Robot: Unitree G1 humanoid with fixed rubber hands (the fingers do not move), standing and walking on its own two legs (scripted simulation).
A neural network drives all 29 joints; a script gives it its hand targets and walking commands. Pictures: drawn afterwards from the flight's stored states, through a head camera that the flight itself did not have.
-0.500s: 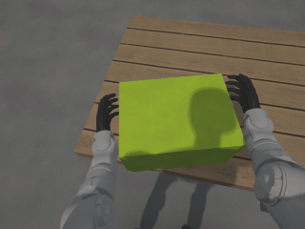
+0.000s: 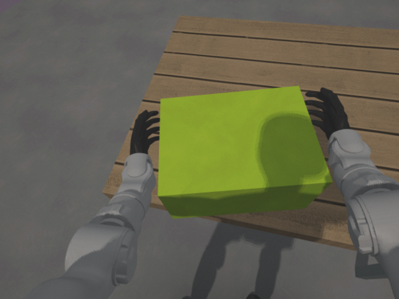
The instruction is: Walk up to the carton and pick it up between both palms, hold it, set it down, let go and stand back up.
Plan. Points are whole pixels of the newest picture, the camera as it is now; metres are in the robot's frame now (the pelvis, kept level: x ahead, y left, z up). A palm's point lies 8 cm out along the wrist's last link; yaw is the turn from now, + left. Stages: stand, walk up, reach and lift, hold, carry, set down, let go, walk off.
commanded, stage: set down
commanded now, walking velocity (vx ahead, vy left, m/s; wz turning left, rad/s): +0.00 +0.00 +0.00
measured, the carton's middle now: (233, 154) +0.43 +0.04 -0.03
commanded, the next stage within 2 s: none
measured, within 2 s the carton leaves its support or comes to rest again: neither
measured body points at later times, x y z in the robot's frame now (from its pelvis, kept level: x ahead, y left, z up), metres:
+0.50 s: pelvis -0.03 -0.02 -0.02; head +0.10 -0.05 +0.40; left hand +0.37 +0.24 +0.00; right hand +0.48 -0.21 +0.00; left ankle -0.04 +0.15 -0.72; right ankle +0.03 -0.12 -0.72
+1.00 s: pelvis -0.04 -0.02 -0.02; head +0.03 -0.02 +0.43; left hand +0.31 +0.24 +0.00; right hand +0.40 -0.21 +0.01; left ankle -0.04 +0.15 -0.72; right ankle +0.03 -0.12 -0.72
